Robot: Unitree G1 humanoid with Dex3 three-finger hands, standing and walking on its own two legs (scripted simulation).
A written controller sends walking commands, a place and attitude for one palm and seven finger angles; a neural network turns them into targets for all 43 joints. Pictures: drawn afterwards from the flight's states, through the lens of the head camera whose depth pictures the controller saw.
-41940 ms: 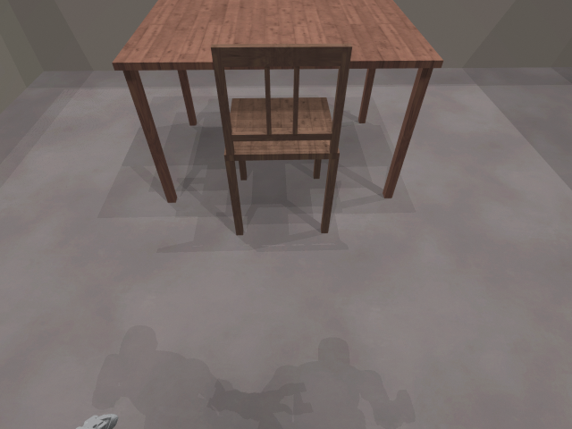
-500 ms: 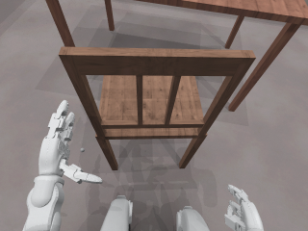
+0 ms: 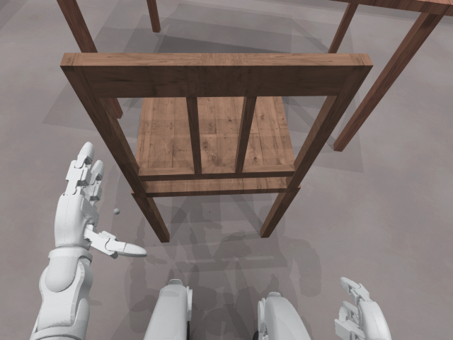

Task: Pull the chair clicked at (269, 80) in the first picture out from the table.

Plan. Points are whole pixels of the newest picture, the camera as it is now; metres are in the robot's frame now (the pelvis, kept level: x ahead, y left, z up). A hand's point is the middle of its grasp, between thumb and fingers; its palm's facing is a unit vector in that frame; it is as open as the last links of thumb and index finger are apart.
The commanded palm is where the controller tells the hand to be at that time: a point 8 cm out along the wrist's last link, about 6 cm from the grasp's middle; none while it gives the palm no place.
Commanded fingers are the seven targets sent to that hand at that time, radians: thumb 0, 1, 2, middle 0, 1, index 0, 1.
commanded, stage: aim the fingers beside a spindle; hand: left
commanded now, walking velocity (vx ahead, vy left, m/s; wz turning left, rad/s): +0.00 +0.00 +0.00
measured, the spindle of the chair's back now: (195, 138) +0.47 +0.08 +0.03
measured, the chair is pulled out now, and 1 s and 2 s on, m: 0.31 0.31 0.31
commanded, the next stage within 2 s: none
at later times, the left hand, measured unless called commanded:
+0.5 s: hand (111, 208) +0.32 +0.20 +0.04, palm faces +0.08 -1.00 -0.05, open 16.9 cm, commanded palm +0.29 +0.24 +0.03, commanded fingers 0.00 -0.50 0.30 -0.06 -0.08 -0.06 -0.08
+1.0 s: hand (122, 214) +0.31 +0.18 +0.02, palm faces +0.06 -1.00 -0.01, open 16.9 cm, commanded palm +0.30 +0.24 +0.04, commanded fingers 0.00 -0.50 0.30 -0.06 -0.08 -0.06 -0.08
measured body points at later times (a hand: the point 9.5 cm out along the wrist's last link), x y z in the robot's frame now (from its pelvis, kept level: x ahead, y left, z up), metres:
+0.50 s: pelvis +0.00 +0.00 +0.00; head +0.10 +0.02 +0.44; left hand +0.31 +0.25 +0.05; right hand +0.17 -0.24 -0.09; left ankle +0.06 +0.14 -0.61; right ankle +0.01 -0.14 -0.61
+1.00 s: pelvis +0.00 +0.01 +0.00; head +0.11 +0.03 +0.44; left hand +0.31 +0.24 +0.02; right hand +0.16 -0.25 -0.09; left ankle +0.06 +0.14 -0.61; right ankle +0.01 -0.14 -0.61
